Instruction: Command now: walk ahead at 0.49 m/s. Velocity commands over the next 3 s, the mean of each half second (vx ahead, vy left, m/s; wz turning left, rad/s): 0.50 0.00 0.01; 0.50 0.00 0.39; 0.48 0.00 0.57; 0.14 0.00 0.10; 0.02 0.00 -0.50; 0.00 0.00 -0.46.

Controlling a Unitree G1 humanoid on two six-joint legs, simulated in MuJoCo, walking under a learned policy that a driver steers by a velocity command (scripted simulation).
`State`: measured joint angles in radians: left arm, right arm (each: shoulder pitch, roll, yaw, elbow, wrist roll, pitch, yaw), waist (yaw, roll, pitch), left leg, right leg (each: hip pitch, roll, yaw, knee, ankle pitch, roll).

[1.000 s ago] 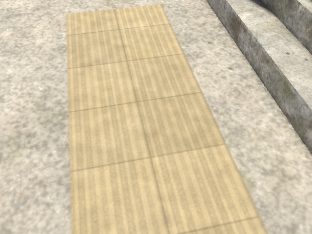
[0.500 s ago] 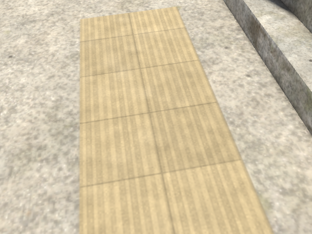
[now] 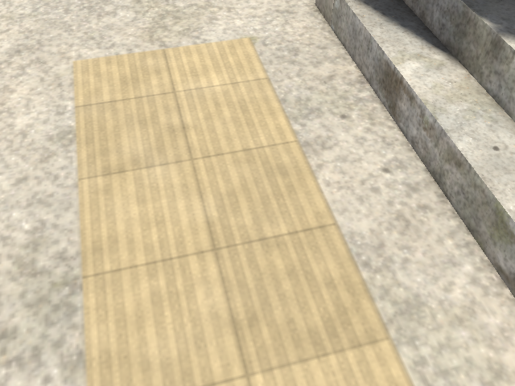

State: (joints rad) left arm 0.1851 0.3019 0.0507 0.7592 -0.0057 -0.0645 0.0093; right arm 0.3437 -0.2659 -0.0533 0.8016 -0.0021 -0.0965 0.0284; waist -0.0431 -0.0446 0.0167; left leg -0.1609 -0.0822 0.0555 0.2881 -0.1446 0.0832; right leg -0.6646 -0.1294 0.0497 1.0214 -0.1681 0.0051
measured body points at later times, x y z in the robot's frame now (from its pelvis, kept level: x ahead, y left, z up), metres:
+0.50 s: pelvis +0.28 -0.07 +0.00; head +0.30 -0.08 +0.45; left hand +0.35 +0.20 -0.11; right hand +0.41 -0.34 -0.12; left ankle +0.31 +0.10 -0.66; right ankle +0.29 -0.16 -0.75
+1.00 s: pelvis +0.56 +0.02 -0.01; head +0.59 +0.04 +0.44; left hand +0.62 +0.32 -0.12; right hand +0.73 -0.23 -0.11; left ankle +0.58 +0.09 -0.75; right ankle +0.57 -0.15 -0.66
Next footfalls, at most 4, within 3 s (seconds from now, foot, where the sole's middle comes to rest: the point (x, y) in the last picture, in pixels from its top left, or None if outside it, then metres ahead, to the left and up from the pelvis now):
0.28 right None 0.33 -0.16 -0.78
0.82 left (218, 341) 0.62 0.10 -0.78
1.32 right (253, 242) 0.94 -0.01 -0.78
1.76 left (153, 244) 0.95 0.30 -0.78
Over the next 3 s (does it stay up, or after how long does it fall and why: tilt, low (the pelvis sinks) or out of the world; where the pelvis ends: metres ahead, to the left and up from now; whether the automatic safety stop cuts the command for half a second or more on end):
stays up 0.95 0.14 -0.01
